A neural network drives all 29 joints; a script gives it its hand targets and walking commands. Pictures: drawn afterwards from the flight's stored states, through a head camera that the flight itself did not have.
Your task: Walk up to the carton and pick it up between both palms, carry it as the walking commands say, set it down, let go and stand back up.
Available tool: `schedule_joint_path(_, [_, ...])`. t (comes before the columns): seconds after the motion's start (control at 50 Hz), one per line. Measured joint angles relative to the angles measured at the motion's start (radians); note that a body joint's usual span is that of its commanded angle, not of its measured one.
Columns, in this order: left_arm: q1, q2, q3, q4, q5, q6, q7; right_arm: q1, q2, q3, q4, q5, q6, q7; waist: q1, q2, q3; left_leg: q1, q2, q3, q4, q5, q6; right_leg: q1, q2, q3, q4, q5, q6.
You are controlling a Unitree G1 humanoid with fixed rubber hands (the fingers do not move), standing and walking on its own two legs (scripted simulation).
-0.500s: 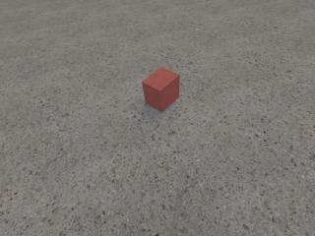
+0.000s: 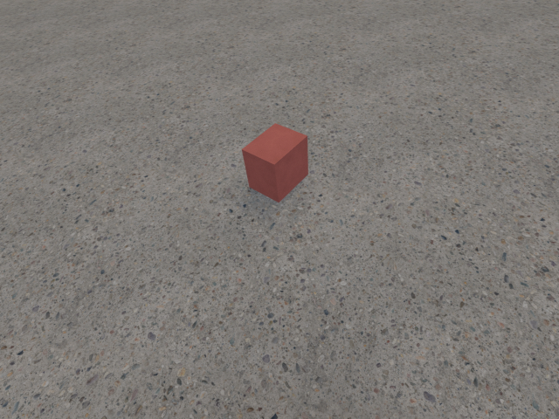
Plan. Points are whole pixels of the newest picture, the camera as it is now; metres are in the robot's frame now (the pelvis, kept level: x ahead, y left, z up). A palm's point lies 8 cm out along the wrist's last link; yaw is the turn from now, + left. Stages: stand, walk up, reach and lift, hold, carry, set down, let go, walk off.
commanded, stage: walk up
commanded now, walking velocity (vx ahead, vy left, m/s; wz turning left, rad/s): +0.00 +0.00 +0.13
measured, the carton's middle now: (277, 162) +1.40 +0.07 -0.65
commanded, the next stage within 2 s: none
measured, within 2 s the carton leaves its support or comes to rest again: neither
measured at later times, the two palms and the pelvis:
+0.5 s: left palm out of the picture +0.03 +0.26 -0.14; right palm out of the picture +0.00 -0.23 -0.14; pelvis -0.03 +0.01 +0.00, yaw -1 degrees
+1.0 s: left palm out of the picture -0.02 +0.27 -0.14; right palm out of the picture -0.01 -0.22 -0.13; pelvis -0.05 +0.02 +0.00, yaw +0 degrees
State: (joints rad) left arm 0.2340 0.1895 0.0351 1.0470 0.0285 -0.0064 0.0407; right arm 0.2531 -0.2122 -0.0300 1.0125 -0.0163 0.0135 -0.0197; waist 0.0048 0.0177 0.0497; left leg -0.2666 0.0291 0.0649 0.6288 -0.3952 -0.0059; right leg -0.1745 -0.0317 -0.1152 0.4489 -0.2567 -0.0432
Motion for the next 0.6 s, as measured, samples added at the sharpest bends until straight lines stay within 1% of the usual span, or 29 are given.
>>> schedule_joint_path(0.06, [-0.003, -0.003, -0.001, -0.005, -0.002, -0.009, 0.005, -0.010, -0.001, -0.002, -0.010, 0.003, 0.005, 0.005, 0.004, 0.002, 0.009, -0.058, 0.001, -0.013, 0.133, -0.012, -0.001, 0.010, -0.003, -0.013, -0.038, 0.026, -0.003])
schedule_joint_path(0.1, [-0.006, -0.006, -0.003, -0.008, -0.002, -0.014, 0.004, -0.019, -0.003, 0.000, -0.014, 0.004, 0.006, 0.007, 0.007, 0.004, 0.014, -0.066, 0.007, -0.016, 0.146, -0.002, -0.003, 0.009, -0.004, -0.021, -0.045, 0.035, -0.002])
schedule_joint_path(0.18, [-0.013, -0.008, 0.000, -0.006, 0.001, -0.012, -0.001, -0.035, -0.002, 0.006, -0.013, 0.006, 0.007, 0.003, 0.012, 0.006, 0.012, -0.022, 0.015, -0.023, 0.049, 0.011, -0.006, -0.002, 0.001, -0.034, -0.031, 0.032, 0.004])
schedule_joint_path(0.2, [-0.013, -0.008, 0.002, -0.003, 0.000, -0.010, -0.002, -0.038, -0.001, 0.007, -0.012, 0.006, 0.005, 0.001, 0.013, 0.006, 0.010, -0.001, 0.015, -0.022, 0.007, 0.031, -0.007, -0.006, 0.003, -0.035, -0.024, 0.029, 0.007])
schedule_joint_path(0.24, [-0.010, -0.005, 0.006, 0.004, -0.003, -0.004, -0.005, -0.037, -0.001, 0.008, -0.013, 0.004, -0.004, -0.004, 0.015, 0.009, 0.003, 0.056, 0.018, -0.015, -0.112, 0.115, -0.009, -0.017, 0.014, -0.035, -0.004, 0.021, 0.014])
schedule_joint_path(0.26, [-0.008, -0.001, 0.008, 0.007, -0.005, -0.001, -0.007, -0.036, 0.002, 0.007, -0.011, 0.002, -0.010, -0.008, 0.017, 0.005, 0.000, 0.078, 0.019, -0.009, -0.154, 0.139, -0.007, -0.029, 0.015, -0.030, 0.016, 0.014, 0.018])
schedule_joint_path(0.28, [-0.007, 0.008, 0.011, 0.008, -0.010, 0.003, -0.009, -0.037, 0.012, 0.006, -0.009, -0.001, -0.013, -0.010, 0.022, -0.018, 0.001, 0.084, 0.009, 0.007, -0.159, 0.138, -0.001, -0.042, 0.005, -0.011, 0.041, 0.005, 0.024])
schedule_joint_path(0.3, [-0.005, 0.013, 0.012, 0.007, -0.012, 0.008, -0.008, -0.036, 0.018, 0.007, -0.010, -0.001, -0.016, -0.010, 0.024, -0.034, -0.001, 0.087, 0.003, 0.021, -0.161, 0.134, 0.005, -0.057, -0.001, 0.003, 0.074, -0.031, 0.037])
schedule_joint_path(0.34, [-0.006, 0.016, 0.012, 0.000, -0.014, 0.017, -0.008, -0.027, 0.022, 0.010, -0.012, -0.002, -0.020, -0.008, 0.015, -0.044, -0.005, 0.096, -0.001, 0.029, -0.178, 0.138, 0.014, -0.087, 0.003, 0.023, 0.169, -0.116, 0.056])
schedule_joint_path(0.4, [-0.019, 0.017, 0.012, -0.014, -0.009, 0.023, -0.011, -0.019, 0.024, 0.011, -0.004, -0.004, -0.023, -0.011, 0.006, -0.043, -0.003, 0.115, 0.001, 0.031, -0.226, 0.169, 0.017, -0.114, 0.010, 0.041, 0.288, -0.169, 0.069])
schedule_joint_path(0.44, [-0.028, 0.018, 0.009, -0.020, -0.007, 0.022, -0.012, -0.015, 0.024, 0.011, 0.001, -0.006, -0.025, -0.012, 0.003, -0.041, 0.000, 0.122, -0.001, 0.032, -0.249, 0.187, 0.014, -0.104, 0.007, 0.046, 0.279, -0.164, 0.074])
schedule_joint_path(0.48, [-0.035, 0.018, 0.005, -0.024, -0.009, 0.020, -0.011, -0.014, 0.022, 0.010, 0.008, -0.005, -0.026, -0.010, 0.001, -0.039, 0.004, 0.120, -0.003, 0.035, -0.253, 0.195, 0.009, -0.073, -0.001, 0.043, 0.198, -0.126, 0.075])
schedule_joint_path(0.52, [-0.036, 0.019, 0.002, -0.025, -0.013, 0.011, -0.007, -0.010, 0.018, 0.009, 0.011, -0.001, -0.024, -0.005, 0.001, -0.042, 0.006, 0.108, -0.010, 0.043, -0.236, 0.190, 0.002, -0.025, -0.017, 0.029, 0.070, -0.048, 0.071])
schedule_joint_path(0.54, [-0.035, 0.016, 0.003, -0.021, -0.012, 0.006, -0.005, -0.010, 0.013, 0.008, 0.012, 0.000, -0.024, -0.002, 0.001, -0.037, 0.007, 0.099, -0.009, 0.044, -0.218, 0.183, -0.003, -0.013, -0.019, 0.024, 0.036, -0.015, 0.054])
schedule_joint_path(0.56, [-0.033, 0.009, 0.003, -0.016, -0.011, 0.003, -0.004, -0.009, 0.006, 0.007, 0.012, 0.000, -0.022, 0.000, -0.003, -0.019, 0.008, 0.090, 0.002, 0.039, -0.201, 0.176, -0.007, -0.013, -0.009, 0.016, 0.033, -0.005, 0.034])
schedule_joint_path(0.6, [-0.024, 0.003, 0.001, -0.006, -0.005, 0.001, -0.004, -0.007, 0.001, 0.005, 0.009, -0.001, -0.013, -0.001, -0.005, -0.002, 0.002, 0.056, 0.007, 0.020, -0.131, 0.088, -0.006, -0.015, 0.002, 0.008, 0.026, -0.003, 0.009])
